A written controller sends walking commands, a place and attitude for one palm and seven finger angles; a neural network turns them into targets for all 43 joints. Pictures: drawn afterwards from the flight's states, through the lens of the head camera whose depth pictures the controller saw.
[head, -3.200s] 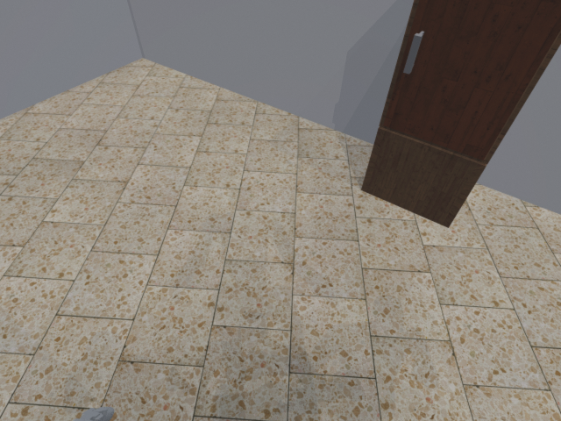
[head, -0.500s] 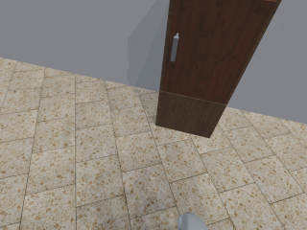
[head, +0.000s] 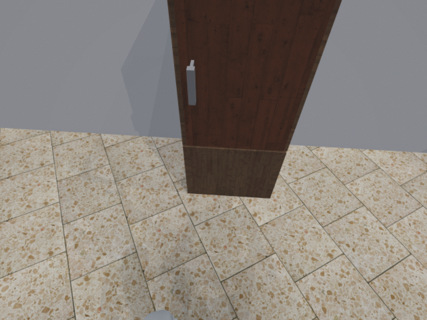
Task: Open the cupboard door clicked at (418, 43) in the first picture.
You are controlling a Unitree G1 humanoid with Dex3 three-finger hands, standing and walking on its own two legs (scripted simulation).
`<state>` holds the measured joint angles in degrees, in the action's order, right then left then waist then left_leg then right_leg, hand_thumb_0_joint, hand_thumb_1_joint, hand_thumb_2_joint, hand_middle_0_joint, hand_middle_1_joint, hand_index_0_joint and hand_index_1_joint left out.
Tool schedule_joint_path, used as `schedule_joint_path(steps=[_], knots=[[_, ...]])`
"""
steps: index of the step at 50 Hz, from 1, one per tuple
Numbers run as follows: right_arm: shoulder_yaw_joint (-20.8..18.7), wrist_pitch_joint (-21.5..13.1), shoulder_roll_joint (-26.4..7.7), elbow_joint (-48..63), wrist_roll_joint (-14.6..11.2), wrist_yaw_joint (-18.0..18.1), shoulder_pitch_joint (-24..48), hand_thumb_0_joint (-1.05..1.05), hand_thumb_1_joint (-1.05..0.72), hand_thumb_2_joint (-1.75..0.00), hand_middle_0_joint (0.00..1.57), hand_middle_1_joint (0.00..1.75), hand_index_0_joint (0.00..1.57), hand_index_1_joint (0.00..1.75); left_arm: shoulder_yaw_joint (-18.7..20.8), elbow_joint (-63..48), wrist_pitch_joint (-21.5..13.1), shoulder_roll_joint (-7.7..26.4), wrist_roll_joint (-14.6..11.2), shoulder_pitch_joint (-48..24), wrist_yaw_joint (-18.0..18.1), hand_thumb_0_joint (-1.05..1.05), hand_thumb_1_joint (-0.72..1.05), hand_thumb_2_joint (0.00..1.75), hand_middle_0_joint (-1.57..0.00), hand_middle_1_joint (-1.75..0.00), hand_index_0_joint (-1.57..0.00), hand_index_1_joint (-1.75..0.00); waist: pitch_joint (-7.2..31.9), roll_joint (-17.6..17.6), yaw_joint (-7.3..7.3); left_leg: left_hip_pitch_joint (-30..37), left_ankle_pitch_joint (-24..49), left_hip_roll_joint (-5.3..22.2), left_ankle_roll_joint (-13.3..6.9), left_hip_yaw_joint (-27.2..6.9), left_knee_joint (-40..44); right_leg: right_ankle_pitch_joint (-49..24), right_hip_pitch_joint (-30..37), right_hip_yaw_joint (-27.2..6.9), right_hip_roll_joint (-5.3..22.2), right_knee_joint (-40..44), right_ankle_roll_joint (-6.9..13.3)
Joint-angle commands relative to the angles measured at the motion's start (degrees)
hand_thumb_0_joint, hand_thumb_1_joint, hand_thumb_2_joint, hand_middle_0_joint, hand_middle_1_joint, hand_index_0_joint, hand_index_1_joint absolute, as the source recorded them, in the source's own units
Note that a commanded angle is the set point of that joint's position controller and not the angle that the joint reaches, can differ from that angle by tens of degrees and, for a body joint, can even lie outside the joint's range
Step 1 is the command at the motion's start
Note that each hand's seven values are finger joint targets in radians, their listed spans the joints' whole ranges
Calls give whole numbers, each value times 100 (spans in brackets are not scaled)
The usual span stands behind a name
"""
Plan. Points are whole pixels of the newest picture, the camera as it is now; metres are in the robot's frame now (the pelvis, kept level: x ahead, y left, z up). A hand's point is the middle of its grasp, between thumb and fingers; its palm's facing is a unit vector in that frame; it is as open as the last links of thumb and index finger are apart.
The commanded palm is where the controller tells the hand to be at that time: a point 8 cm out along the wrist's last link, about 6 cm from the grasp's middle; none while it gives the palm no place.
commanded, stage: take the last steps up to it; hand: left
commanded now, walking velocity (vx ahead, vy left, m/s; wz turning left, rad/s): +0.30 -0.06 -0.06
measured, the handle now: (192, 82) +0.80 +0.11 -0.01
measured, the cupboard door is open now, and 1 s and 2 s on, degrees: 0 0 0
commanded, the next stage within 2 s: come to a stop and stand still in 0.48 s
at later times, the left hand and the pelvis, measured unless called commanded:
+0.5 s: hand (145, 274) +0.25 +0.18 -0.18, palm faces -0.11 -0.98 -0.16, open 7.4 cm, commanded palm none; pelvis +0.18 +0.00 -0.01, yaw -4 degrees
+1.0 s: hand (152, 243) +0.33 +0.18 -0.19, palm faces +0.03 -0.98 -0.19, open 7.3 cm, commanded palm none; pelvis +0.26 -0.01 -0.01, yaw -2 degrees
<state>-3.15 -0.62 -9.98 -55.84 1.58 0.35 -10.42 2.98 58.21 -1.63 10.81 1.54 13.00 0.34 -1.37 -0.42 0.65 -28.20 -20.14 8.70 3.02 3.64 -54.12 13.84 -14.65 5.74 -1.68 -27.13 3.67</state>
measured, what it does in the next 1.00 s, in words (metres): walks ahead: left foot, then right foot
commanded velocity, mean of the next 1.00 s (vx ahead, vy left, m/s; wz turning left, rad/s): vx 0.02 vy -0.03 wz -0.02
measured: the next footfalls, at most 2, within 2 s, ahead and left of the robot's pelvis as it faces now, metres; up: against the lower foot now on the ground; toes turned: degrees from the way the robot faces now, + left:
left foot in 0.12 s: +0.10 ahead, +0.16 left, +0.00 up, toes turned +8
right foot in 0.52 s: +0.30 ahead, -0.14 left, +0.00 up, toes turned -13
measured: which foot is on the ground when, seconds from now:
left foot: up 0.00-0.10, down 0.12-0.54, up 0.56-0.92, down 0.94-1.00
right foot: down 0.00-0.12, up 0.14-0.50, down 0.52-0.96, up 0.98-1.00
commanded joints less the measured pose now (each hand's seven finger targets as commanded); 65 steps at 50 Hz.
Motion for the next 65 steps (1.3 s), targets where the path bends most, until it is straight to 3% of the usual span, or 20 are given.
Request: schedule_joint_path(steps=[1,4,5,6,7,10,13,22,25,26,27,28,29,33,42,46,48,49,55,65], knots=[[-2,-85,-227,161,-9,-77,-349,0,-90,-90,20,30,20,30,214,-173,-74,892,11,295,-33,0,90,90,-20,-30,-20,-30,40,876,-104,714,18,-285,-19,348,1315,453,-72,-1292,1322,1206,671],[-25,-196,-408,-53,-4,-29,-831,0,-90,-90,20,30,20,30,193,-121,-25,785,-72,265,-54,0,90,90,-20,-30,-20,-30,112,297,146,2131,633,-383,-20,466,2632,918,-599,-1052,1036,515,333],[-107,-239,-759,-180,20,6,-1247,0,-90,-90,20,30,20,30,142,-157,-11,504,-81,385,-84,0,90,90,-20,-30,-20,-30,212,-756,287,2875,-62,238,-204,-481,3212,1120,-1265,-785,665,-491,93],[-235,-250,-1361,-254,102,17,-1801,0,-90,-90,20,30,20,30,70,-314,-14,170,-90,298,-124,0,90,90,-20,-30,-20,-30,72,-2183,519,3010,-956,1655,-732,-2343,4187,1746,-2170,40,65,-2157,-235],[-232,-192,-1418,-248,100,55,-1775,0,-90,-90,20,30,20,30,122,-506,-13,433,4,-117,-126,0,90,90,-20,-30,-20,-30,-322,-1532,544,2550,-1326,2151,-1132,-2992,4611,1815,-2503,-454,286,-3066,-191],[-29,-294,-787,-171,46,110,-1141,0,-90,-90,20,30,20,30,192,-277,-12,466,43,-34,-214,0,90,90,-20,-30,-20,-30,-667,-768,166,2080,166,1482,-931,-1683,4477,656,-2516,-668,706,-3834,-279],[-2,-380,-654,-277,12,140,-1190,0,-90,-90,20,30,20,30,144,-105,35,251,6,223,-226,0,90,90,-20,-30,-20,-30,-330,-830,44,2351,2014,1020,-847,-485,4194,210,-2176,-487,723,-3633,-439],[-101,-273,-771,-656,44,125,-1620,0,-90,-90,20,30,20,30,38,-203,13,74,-35,-497,-243,0,90,90,-20,-30,-20,-30,-400,-1018,252,2543,3088,859,-865,210,3682,85,-1246,278,501,-989,-341],[-109,-242,-766,-718,-44,96,-1474,0,-90,-90,20,30,20,30,135,240,-108,439,-11,775,-178,0,90,90,-20,-30,-20,-30,244,-570,-382,1999,3412,566,-529,527,2117,-751,837,365,274,-32,-170],[-50,-256,-476,-683,-104,45,-1557,0,-90,-90,20,30,20,30,263,451,-185,909,29,1423,-100,0,90,90,-20,-30,-20,-30,794,388,-661,813,2029,237,-306,820,793,-1197,2253,-678,1252,1,131],[39,-246,-100,-518,-167,67,-1733,0,-90,-90,20,30,20,30,392,546,-203,1476,-21,1875,-38,0,90,90,-20,-30,-20,-30,1460,1772,-674,-102,-1487,-508,-145,635,-973,-2017,2956,-2565,2705,511,767],[16,-189,-293,-439,-156,112,-1376,0,-90,-90,20,30,20,30,349,535,-158,1431,-100,1802,6,0,90,90,-20,-30,-20,-30,1270,1202,-735,-252,-1695,-422,-296,-88,-1671,-2047,2447,-2523,2708,816,975],[-2,-182,-204,-488,-151,88,-1243,0,-90,-90,20,30,20,30,316,497,-166,1226,-77,1309,31,0,90,90,-20,-30,-20,-30,960,1432,-578,-307,-1254,-239,-313,-188,-1936,-1987,1900,-2183,2465,896,865],[120,48,179,-764,-116,159,-1444,0,-90,-90,20,30,20,30,8,103,-126,373,-17,-63,198,0,90,90,-20,-30,-20,-30,143,245,145,740,-540,-98,-113,-256,-477,-4285,-37,-536,2002,718,522],[-85,317,-195,-164,-110,107,-577,0,-90,-90,20,30,20,30,223,-300,203,817,4,-271,271,0,90,90,-20,-30,-20,-30,110,1003,-47,602,-338,-507,-30,-138,589,-4183,259,-611,2158,338,807],[-120,239,-404,-126,-77,70,-837,0,-90,-90,20,30,20,30,217,-407,300,756,-54,-346,257,0,90,90,-20,-30,-20,-30,357,469,174,1858,1893,-316,-126,-119,2621,-2276,-152,-286,1603,-558,184],[-217,162,-1225,92,-12,112,-773,0,-90,-90,20,30,20,30,115,-488,373,319,-137,74,258,0,90,90,-20,-30,-20,-30,639,-1819,142,1992,5727,1709,-1318,-2221,3442,2407,-912,-101,233,-2775,-542],[-208,180,-1250,182,9,140,-570,0,-90,-90,20,30,20,30,150,-494,397,495,-114,75,279,0,90,90,-20,-30,-20,-30,687,-1191,128,1560,4789,1690,-1634,-1778,3365,2454,-622,-673,282,-3676,-422],[-42,52,-757,373,-41,250,15,0,-90,-90,20,30,20,30,201,-240,401,523,-33,391,150,0,90,90,-20,-30,-20,-30,635,-488,-99,2052,3530,743,-1236,-891,3421,1009,-1322,-911,259,-4225,-616],[-169,135,-888,-74,18,111,-445,0,-90,-90,20,30,20,30,17,-47,411,210,-55,490,74,0,90,90,-20,-30,-20,-30,207,-1054,127,1627,-463,660,-1005,-1345,4514,1520,14,-261,266,-982,-435]])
